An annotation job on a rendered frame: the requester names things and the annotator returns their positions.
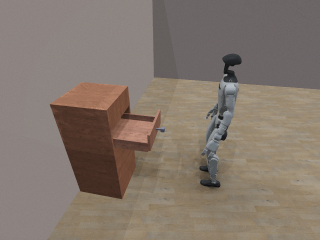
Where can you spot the robot left hand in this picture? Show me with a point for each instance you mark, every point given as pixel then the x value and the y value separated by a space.
pixel 211 146

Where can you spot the drawer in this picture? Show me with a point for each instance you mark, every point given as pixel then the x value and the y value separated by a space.
pixel 136 132

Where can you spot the humanoid robot torso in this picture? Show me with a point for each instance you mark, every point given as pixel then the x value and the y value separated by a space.
pixel 222 101

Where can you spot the left robot forearm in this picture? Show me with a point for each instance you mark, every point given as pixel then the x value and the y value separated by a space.
pixel 222 127

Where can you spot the robot head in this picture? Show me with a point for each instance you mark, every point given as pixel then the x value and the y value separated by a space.
pixel 231 60

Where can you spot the robot left upper arm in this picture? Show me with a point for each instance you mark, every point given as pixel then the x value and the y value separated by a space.
pixel 230 93

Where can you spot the cabinet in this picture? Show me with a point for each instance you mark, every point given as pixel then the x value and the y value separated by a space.
pixel 85 117

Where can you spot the right robot forearm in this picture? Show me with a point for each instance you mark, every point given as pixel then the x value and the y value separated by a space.
pixel 216 106

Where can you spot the robot right hand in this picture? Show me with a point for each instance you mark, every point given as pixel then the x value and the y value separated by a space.
pixel 213 111

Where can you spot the handle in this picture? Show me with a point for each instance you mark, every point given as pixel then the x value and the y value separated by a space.
pixel 162 129

